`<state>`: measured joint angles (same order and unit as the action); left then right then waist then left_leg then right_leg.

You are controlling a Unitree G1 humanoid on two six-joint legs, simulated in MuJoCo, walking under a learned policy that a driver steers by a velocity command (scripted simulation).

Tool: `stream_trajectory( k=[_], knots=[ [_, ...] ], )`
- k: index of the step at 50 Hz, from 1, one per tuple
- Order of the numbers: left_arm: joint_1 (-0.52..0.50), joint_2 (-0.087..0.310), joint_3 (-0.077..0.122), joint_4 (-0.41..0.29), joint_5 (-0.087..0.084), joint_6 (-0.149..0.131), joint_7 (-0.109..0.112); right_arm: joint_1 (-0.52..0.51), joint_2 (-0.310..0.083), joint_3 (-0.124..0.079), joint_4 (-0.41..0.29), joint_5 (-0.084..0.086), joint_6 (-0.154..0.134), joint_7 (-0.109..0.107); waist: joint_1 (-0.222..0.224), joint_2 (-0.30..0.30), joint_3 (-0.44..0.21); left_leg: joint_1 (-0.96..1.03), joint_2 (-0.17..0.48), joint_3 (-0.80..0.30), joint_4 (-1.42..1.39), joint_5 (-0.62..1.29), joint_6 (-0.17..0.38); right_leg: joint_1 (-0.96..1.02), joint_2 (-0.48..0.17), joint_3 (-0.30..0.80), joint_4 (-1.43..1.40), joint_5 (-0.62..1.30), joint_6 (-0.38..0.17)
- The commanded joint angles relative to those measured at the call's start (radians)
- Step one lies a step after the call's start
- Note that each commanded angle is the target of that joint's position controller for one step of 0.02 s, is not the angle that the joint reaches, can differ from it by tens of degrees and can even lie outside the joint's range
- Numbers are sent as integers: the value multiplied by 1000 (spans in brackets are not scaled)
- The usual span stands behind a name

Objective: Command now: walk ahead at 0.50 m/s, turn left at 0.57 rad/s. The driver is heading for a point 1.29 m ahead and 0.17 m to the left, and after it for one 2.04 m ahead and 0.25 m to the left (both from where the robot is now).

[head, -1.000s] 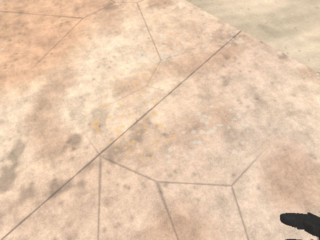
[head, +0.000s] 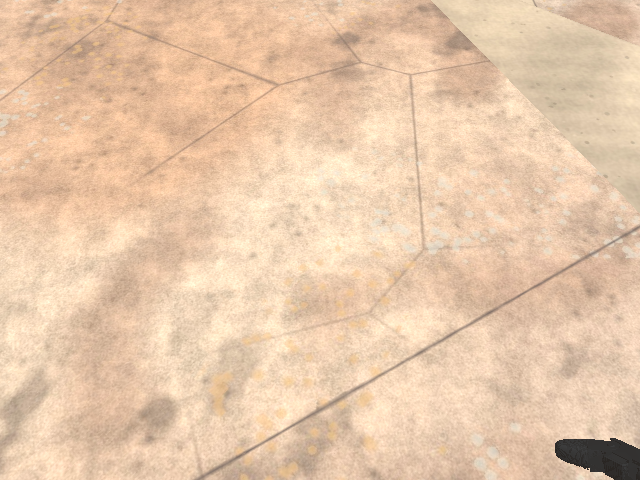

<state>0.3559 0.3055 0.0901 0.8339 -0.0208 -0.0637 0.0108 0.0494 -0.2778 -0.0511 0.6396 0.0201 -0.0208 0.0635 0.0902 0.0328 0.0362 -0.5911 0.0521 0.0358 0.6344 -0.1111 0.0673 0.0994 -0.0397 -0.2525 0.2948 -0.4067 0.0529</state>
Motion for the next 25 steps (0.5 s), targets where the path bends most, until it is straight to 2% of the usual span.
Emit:
stream_trajectory(
  k=[1, 2, 3, 4, 5, 6, 7, 8, 9, 11, 14, 17, 19, 22, 23, 24, 25],
  knots=[
    [-58, 202, 43, -66, -13, 8, 13, 225, -174, -80, -19, 3, -2, -9, -204, -105, -139, 392, -123, 81, -64, -29, 86, -110, -205, 23, 371, 1048, -116],
    [-33, 156, 23, -83, 15, 2, 16, 381, -259, -114, 15, 7, 10, -32, -261, 5, -232, 703, -8, -123, -77, -12, 143, -364, -163, 21, 685, 711, -68],
    [61, 17, -24, -144, 46, -25, 0, 326, -362, -119, 0, 12, -2, -34, -121, 251, -334, 992, 241, -715, -193, -212, 338, -796, 44, 146, 1021, -187, -12],
    [-63, 106, -12, -152, 7, -60, -12, 363, -271, -94, -26, 5, -15, -30, -214, 117, -411, 1009, 277, -855, -326, -328, 336, -894, 37, 344, 1100, -188, -29],
    [-152, 145, -2, -180, -24, -76, -17, 332, -220, -78, -10, -2, -28, -27, -219, 74, -259, 904, 250, -712, -345, -250, 288, -960, -1, 338, 1073, -87, -50],
    [-159, 130, -8, -177, -10, -83, -10, 275, -196, -70, -14, 0, -35, -28, -172, 0, -178, 756, 208, -600, -342, -151, 258, -920, -42, 336, 990, -2, -57],
    [-154, 133, -3, -166, 19, -82, -2, 208, -164, -59, -25, -3, -35, -31, -129, -15, -123, 617, 169, -505, -348, -34, 236, -848, -70, 336, 906, 44, -49],
    [-130, 139, 2, -161, 27, -71, -2, 170, -146, -52, -42, -17, -36, -36, -91, 11, -109, 523, 145, -456, -367, 53, 231, -774, -88, 345, 867, 78, -44],
    [-119, 134, 4, -160, 31, -59, -3, 154, -142, -51, -48, -21, -37, -39, -75, 17, -102, 471, 132, -436, -388, 97, 235, -738, -88, 341, 834, 91, -33],
    [-127, 105, -3, -162, 38, -41, -2, 164, -154, -55, -36, -15, -43, -49, -67, 7, -82, 390, 113, -374, -407, 187, 242, -715, -78, 319, 755, 130, -5],
    [-237, 64, -21, -193, 41, -36, -4, 205, -178, -62, -12, -6, -41, -67, -100, 11, -44, 337, 61, -300, -408, 183, 204, -709, -47, 307, 542, 326, 20],
    [-352, 45, -32, -216, 30, -45, -19, 254, -184, -65, 9, 1, -32, -76, -149, 35, -31, 311, 29, -286, -391, 83, 160, -624, 9, 297, 330, 492, 20],
    [-399, 60, -29, -231, 17, -52, -28, 293, -188, -67, 27, 6, -27, -78, -165, 44, -25, 340, 49, -333, -366, 35, 153, -598, 26, 311, 267, 509, 12],
    [-388, 94, -16, -230, 15, -63, -41, 317, -169, -62, 43, 5, -21, -82, -154, 69, -33, 449, 95, -406, -285, 15, 135, -583, 24, 331, 206, 439, -20],
    [-365, 101, -12, -225, 15, -67, -43, 318, -166, -62, 48, 1, -18, -82, -143, 85, -35, 471, 107, -421, -259, 42, 127, -557, 23, 324, 200, 398, -38],
    [-316, 105, -6, -213, 17, -70, -41, 310, -158, -60, 49, 0, -16, -81, -113, 96, -44, 478, 99, -419, -220, 97, 113, -491, 30, 302, 170, 377, -60],
    [-231, 129, 8, -192, 26, -74, -36, 310, -131, -50, 46, -4, -16, -78, -71, 88, -96, 469, 52, -390, -119, 193, 88, -353, 26, 293, 147, 371, -94]
  ],
)
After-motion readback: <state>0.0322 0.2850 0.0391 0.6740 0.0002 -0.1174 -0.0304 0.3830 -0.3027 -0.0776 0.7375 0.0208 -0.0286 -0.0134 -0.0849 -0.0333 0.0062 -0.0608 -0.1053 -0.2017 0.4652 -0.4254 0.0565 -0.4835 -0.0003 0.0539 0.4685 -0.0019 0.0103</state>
